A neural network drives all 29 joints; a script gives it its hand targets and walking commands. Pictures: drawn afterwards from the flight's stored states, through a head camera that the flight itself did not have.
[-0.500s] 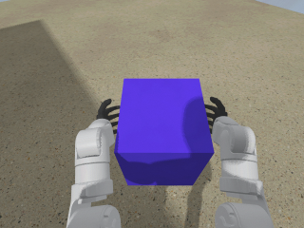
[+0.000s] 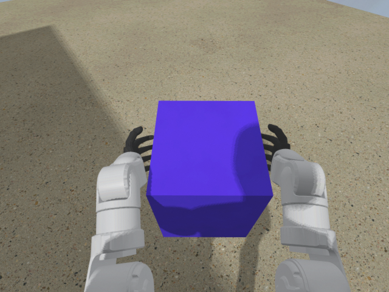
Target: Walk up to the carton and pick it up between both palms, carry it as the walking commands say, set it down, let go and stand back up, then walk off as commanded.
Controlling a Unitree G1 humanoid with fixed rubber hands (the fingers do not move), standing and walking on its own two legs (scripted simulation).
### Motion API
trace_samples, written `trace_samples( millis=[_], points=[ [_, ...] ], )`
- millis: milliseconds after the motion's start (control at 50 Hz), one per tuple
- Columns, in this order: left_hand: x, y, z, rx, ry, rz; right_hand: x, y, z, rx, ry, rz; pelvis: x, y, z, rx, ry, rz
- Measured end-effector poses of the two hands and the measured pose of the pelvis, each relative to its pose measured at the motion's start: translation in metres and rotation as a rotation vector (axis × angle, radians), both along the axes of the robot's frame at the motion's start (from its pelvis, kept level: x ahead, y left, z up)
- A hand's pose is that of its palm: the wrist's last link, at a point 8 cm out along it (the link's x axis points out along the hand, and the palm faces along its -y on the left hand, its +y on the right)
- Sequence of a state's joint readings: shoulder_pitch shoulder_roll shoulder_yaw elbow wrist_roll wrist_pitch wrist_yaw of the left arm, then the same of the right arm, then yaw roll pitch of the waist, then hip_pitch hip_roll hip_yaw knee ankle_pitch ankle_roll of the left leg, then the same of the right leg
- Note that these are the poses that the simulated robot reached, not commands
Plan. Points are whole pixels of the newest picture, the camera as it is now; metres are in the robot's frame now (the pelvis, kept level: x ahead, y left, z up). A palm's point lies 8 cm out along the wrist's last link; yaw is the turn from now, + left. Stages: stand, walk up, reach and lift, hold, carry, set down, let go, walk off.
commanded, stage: carry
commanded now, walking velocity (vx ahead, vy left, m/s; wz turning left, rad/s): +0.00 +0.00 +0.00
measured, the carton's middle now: (205, 174) +0.36 +0.00 +0.04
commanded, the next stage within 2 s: none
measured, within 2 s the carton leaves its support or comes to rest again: neither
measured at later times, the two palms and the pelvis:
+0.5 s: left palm (136, 153) +0.37 +0.15 +0.10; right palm (273, 152) +0.37 -0.14 +0.09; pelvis +0.11 +0.01 +0.00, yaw -1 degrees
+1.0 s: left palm (164, 81) +0.64 +0.11 +0.10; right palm (266, 83) +0.62 -0.18 +0.10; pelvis +0.38 -0.01 +0.00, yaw -2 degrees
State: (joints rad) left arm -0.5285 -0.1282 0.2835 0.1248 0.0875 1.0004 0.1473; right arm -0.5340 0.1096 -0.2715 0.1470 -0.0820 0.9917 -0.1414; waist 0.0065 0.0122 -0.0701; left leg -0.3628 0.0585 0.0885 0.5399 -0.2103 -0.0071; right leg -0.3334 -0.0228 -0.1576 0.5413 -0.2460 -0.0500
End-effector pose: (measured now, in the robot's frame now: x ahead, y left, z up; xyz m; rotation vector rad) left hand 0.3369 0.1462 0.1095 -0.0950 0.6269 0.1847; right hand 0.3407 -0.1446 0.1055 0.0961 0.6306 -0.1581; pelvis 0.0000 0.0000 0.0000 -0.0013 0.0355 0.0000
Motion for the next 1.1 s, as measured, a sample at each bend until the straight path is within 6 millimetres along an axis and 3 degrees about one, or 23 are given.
trace_samples(
  millis=[140,240,380,520,660,740,880,980,1060,1100],
  points=[
    [-0.003,0.000,0.005,-0.003,-0.021,0.001,-0.003,0.001,0.005,0.003,-0.022,0.001,0.002,0.000,0.001,-0.002,0.001,0.000],
    [-0.007,0.005,0.004,-0.033,-0.020,0.018,-0.007,0.005,0.007,0.011,-0.020,-0.009,0.021,0.005,0.003,-0.004,0.003,0.008],
    [0.007,0.015,-0.007,-0.035,0.005,-0.007,0.004,0.015,0.000,-0.025,0.006,-0.006,0.062,0.013,0.003,0.015,0.014,-0.014],
    [0.039,0.003,-0.014,0.015,0.035,-0.044,0.032,0.003,-0.013,-0.037,0.037,0.004,0.119,0.005,0.000,-0.011,0.035,-0.012],
    [0.089,0.012,-0.024,0.002,0.058,-0.014,0.095,0.012,-0.014,-0.054,0.057,0.036,0.182,0.006,0.001,0.017,0.051,0.011],
    [0.137,0.017,-0.024,0.011,0.044,-0.029,0.136,0.017,-0.019,-0.047,0.044,0.021,0.224,0.016,-0.005,0.029,0.044,-0.042],
    [0.227,-0.008,-0.008,0.026,0.047,-0.126,0.197,-0.007,-0.007,-0.035,0.051,-0.075,0.300,0.014,0.012,-0.018,0.055,-0.049],
    [0.289,-0.028,-0.006,0.034,0.001,-0.131,0.262,-0.027,-0.002,-0.029,0.004,-0.081,0.367,-0.006,0.005,-0.034,0.034,-0.043],
    [0.343,-0.042,-0.018,0.045,-0.027,-0.087,0.328,-0.042,-0.017,-0.022,-0.025,-0.036,0.429,-0.030,-0.017,-0.031,0.003,-0.008],
    [0.365,-0.045,-0.027,0.053,0.010,-0.059,0.360,-0.045,-0.026,-0.014,0.010,-0.007,0.453,-0.040,-0.019,-0.038,0.004,0.003]
  ],
)
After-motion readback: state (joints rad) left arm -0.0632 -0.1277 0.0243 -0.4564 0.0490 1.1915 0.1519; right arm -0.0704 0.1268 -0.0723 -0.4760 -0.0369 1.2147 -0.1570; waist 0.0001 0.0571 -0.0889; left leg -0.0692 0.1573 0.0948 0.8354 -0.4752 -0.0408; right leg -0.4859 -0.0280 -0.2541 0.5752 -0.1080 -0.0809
